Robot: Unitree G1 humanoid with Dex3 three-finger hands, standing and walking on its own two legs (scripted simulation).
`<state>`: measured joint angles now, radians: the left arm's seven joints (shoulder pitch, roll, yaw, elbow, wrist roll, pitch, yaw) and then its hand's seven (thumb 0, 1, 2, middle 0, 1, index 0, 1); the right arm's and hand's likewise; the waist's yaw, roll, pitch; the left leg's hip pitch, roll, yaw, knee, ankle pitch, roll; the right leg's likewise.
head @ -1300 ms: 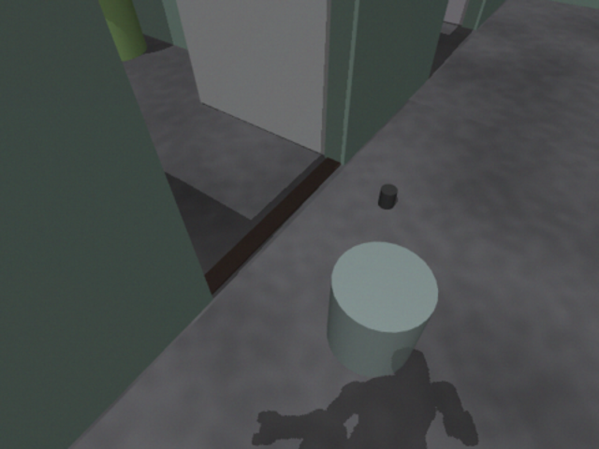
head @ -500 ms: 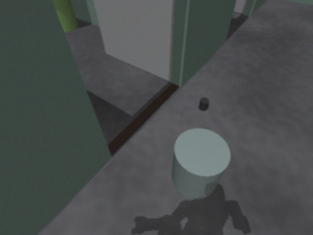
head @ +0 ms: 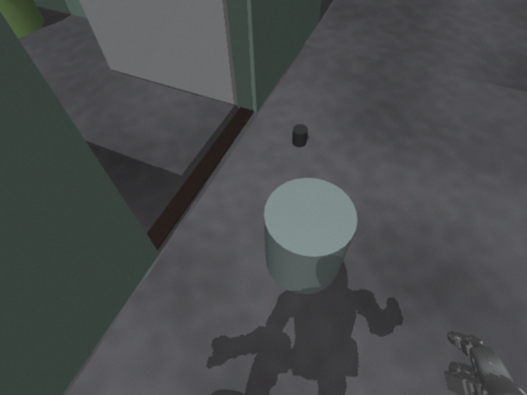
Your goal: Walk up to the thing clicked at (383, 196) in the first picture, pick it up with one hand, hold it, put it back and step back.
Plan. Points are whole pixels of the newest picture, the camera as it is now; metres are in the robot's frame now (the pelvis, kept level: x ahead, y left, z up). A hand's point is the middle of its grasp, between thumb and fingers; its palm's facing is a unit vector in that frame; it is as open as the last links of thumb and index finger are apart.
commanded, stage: walk up
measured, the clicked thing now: (299, 135) +1.33 -0.09 -0.73
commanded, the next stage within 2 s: none
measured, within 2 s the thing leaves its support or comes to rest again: neither
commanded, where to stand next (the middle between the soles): +0.06 -0.02 m, yaw -75 degrees
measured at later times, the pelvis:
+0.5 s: pelvis -0.01 +0.03 -0.02, yaw -27 degrees
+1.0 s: pelvis +0.03 +0.04 -0.01, yaw -52 degrees
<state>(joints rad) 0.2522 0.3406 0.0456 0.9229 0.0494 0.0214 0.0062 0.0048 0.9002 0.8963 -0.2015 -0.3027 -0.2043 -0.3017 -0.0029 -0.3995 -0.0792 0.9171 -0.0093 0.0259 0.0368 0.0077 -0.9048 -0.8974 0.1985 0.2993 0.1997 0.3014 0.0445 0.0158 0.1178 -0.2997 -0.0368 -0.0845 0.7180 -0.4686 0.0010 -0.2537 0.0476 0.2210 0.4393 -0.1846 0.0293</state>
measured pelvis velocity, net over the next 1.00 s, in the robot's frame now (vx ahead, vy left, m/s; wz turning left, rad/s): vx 0.03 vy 0.04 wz -0.91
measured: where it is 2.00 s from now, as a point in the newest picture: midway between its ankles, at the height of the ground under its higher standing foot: outside the picture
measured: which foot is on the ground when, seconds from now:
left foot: down 0.00-0.48, up 0.50-0.78, down 0.80-1.00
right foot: down 0.00-0.06, up 0.08-0.44, down 0.46-0.80, up 0.82-1.00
